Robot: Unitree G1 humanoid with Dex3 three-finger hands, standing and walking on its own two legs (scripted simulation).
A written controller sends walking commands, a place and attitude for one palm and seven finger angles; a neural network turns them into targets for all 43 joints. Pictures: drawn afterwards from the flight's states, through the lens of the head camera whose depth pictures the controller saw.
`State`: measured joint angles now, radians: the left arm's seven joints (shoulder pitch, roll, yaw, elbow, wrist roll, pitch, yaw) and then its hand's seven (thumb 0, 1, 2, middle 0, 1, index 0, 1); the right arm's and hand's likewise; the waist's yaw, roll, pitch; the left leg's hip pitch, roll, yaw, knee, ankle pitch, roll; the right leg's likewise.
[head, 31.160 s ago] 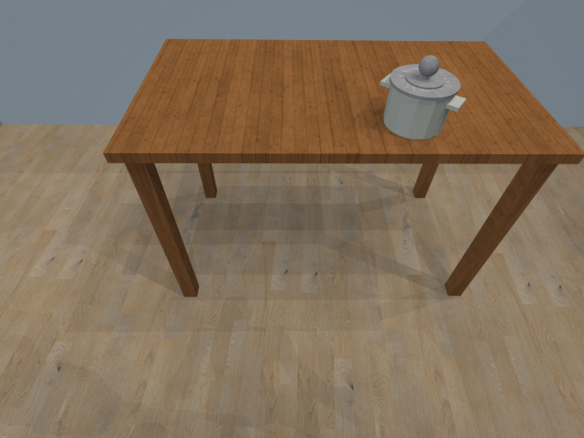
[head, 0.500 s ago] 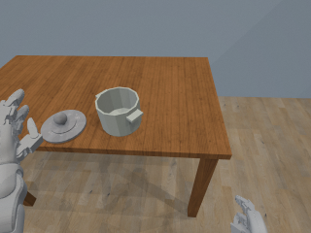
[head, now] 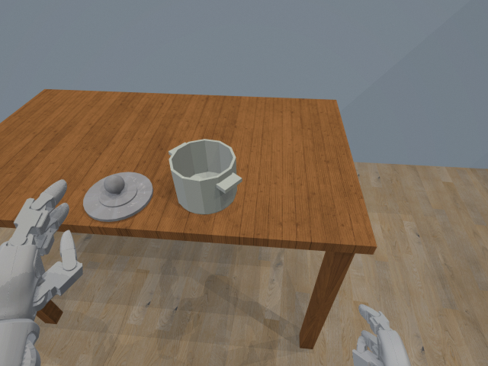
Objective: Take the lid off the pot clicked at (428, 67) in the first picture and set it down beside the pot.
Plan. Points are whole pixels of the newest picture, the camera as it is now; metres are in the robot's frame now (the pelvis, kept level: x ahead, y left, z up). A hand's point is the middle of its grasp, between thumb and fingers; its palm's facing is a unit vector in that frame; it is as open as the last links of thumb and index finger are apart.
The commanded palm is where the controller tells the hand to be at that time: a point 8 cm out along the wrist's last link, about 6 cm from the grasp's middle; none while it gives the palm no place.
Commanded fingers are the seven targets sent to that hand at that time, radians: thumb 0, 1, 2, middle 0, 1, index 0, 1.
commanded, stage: draw the hand back to the body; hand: left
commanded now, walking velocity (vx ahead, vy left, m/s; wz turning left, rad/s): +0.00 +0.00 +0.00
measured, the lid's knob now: (114, 184) +0.48 +0.38 +0.00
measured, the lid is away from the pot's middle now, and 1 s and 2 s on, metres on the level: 0.21 0.21 0.21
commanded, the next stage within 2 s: step back with the hand held close in 0.08 s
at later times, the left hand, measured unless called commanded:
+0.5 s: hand (68, 273) +0.18 +0.26 +0.13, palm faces +0.25 -0.86 -0.43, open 7.4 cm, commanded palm +0.12 +0.31 +0.17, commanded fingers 0.00 0.90 0.90 -0.20 -0.30 -0.20 -0.30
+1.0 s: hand (6, 339) +0.09 +0.27 +0.15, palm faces +0.36 -0.84 -0.40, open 7.4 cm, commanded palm +0.03 +0.32 +0.17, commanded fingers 0.00 0.90 0.90 -0.20 -0.30 -0.20 -0.30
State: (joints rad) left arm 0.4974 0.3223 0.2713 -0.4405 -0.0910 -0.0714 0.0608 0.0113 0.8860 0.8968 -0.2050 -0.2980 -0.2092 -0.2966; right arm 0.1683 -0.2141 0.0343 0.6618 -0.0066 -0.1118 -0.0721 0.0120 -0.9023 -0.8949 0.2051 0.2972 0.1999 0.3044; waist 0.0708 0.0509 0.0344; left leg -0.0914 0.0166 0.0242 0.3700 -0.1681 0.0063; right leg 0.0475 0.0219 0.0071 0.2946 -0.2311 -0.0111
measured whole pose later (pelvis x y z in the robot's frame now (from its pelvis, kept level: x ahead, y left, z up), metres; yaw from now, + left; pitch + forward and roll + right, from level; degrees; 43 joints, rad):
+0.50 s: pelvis -0.02 +0.03 -0.01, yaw -1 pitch -1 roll -1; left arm 0.59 0.37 0.31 -0.53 -0.06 -0.13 0.06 0.01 0.89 0.90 -0.21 -0.30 -0.21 -0.30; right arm 0.19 -0.24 0.00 0.55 0.02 -0.02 -0.07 0.01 -0.90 -0.89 0.20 0.30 0.20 0.30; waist 0.01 0.02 0.05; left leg -0.26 0.00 0.05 0.46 -0.18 0.05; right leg -0.13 0.00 0.03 0.40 -0.24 0.03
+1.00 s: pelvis -0.09 +0.04 -0.02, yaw +1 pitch -2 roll -3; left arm 0.60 0.35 0.32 -0.62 -0.03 -0.20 0.13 0.01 0.88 0.90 -0.21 -0.30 -0.21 -0.30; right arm 0.23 -0.22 0.00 0.57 0.01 -0.09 -0.07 0.01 -0.90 -0.89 0.21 0.30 0.20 0.30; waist 0.01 0.03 0.05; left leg -0.46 -0.01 0.01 0.67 -0.29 0.03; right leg -0.31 0.00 0.00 0.56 -0.22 0.04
